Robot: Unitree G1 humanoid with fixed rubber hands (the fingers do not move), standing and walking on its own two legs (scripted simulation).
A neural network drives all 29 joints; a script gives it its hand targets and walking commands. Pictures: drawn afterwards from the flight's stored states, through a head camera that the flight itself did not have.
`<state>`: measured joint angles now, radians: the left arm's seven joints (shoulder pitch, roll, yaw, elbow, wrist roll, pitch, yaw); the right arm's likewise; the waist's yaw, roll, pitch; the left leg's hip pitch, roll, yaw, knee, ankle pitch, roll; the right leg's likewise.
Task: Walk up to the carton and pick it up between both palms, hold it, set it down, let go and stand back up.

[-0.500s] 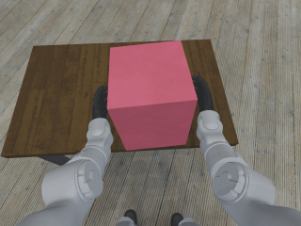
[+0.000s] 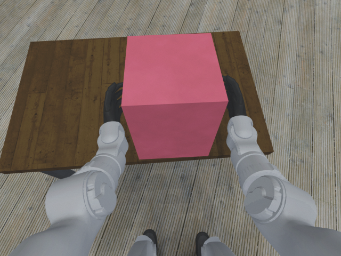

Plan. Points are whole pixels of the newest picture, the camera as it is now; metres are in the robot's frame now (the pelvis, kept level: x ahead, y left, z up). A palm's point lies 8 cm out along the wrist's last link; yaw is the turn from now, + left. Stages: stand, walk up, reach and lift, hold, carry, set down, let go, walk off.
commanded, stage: set down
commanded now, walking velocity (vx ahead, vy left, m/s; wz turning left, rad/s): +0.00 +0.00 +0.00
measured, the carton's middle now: (171, 101) +0.50 +0.02 -0.05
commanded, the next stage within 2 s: none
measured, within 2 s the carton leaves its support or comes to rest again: rests again in 1.88 s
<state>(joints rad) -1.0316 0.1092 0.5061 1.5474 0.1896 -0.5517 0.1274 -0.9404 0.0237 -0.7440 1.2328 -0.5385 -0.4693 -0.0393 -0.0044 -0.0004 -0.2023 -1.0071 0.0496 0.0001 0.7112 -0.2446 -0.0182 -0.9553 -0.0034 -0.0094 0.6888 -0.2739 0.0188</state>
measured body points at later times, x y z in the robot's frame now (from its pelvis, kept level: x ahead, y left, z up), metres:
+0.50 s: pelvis -0.01 +0.00 +0.00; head +0.16 +0.02 +0.41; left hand +0.46 +0.16 -0.02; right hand +0.47 -0.13 +0.00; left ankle +0.02 +0.13 -0.70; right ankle +0.00 -0.13 -0.70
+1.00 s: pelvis +0.00 +0.00 +0.00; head +0.17 +0.02 +0.41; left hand +0.47 +0.16 -0.02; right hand +0.47 -0.13 +0.00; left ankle +0.02 +0.13 -0.70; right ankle +0.00 -0.13 -0.70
